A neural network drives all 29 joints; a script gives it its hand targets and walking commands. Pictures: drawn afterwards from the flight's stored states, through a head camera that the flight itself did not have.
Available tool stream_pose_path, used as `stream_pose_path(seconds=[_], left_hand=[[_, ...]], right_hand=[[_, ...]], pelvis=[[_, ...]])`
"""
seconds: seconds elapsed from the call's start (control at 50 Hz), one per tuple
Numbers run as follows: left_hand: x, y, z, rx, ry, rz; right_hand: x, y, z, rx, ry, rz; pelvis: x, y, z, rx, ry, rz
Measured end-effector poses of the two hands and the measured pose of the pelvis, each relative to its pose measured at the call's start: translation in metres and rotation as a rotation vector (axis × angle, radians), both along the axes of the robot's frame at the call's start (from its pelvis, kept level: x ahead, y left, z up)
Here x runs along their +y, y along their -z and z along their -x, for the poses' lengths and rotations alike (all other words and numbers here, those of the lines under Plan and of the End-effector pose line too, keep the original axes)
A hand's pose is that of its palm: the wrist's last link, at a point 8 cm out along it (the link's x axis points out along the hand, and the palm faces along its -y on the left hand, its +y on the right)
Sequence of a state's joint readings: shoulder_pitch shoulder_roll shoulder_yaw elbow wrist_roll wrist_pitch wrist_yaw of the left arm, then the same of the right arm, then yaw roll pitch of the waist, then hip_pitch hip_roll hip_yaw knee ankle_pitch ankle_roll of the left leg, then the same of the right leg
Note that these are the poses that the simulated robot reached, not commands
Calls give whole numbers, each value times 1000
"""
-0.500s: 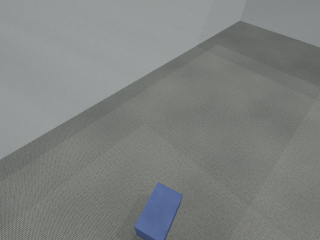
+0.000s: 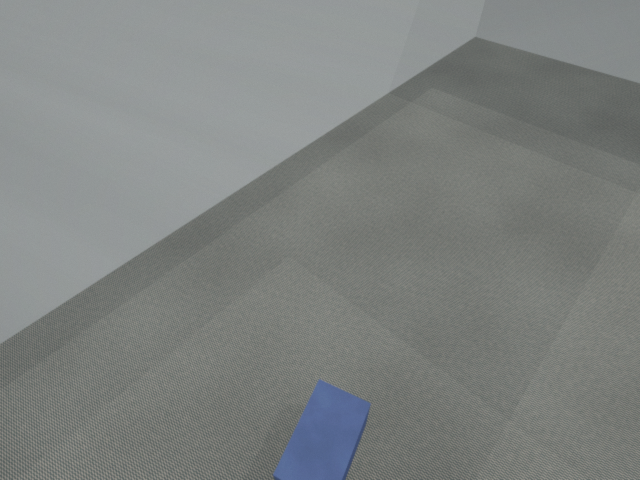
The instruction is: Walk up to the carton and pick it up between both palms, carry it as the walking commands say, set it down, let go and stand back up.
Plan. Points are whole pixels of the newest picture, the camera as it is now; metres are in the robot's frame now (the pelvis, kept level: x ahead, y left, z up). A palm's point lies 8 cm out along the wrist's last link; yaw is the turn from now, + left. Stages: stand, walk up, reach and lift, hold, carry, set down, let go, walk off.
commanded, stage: walk up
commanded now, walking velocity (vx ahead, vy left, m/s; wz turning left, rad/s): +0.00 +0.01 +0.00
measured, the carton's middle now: (324, 447) +0.31 +0.03 -0.68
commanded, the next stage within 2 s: none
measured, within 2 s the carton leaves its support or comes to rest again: neither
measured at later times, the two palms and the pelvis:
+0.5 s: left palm out of the picture -0.06 +0.29 -0.12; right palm out of the picture +0.01 -0.23 -0.16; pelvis -0.01 +0.03 +0.00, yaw -6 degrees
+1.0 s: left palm (67, 478) +0.14 +0.36 -0.12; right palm out of the picture -0.08 -0.11 -0.16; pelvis -0.07 +0.16 -0.03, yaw -19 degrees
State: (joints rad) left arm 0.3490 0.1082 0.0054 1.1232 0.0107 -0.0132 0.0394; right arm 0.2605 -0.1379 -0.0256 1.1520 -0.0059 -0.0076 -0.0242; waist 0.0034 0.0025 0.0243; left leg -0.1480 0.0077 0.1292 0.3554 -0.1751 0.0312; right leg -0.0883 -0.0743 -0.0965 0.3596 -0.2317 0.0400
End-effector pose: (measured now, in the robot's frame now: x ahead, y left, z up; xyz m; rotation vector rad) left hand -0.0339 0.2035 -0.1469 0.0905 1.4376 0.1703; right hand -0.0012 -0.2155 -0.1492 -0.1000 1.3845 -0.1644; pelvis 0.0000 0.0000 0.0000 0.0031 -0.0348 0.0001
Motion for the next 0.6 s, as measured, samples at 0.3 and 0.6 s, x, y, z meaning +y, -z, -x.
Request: stream_pose_path(seconds=[0.3,0.6], left_hand=[[-3,1,-13,-4,2,-3],[157,-33,18,146,103,-274]], right_hand=[[1,0,11,44,16,0],[8,4,-30,-95,56,96]], pelvis=[[-3,0,-7,6,0,0],[72,10,19,60,136,-73]])
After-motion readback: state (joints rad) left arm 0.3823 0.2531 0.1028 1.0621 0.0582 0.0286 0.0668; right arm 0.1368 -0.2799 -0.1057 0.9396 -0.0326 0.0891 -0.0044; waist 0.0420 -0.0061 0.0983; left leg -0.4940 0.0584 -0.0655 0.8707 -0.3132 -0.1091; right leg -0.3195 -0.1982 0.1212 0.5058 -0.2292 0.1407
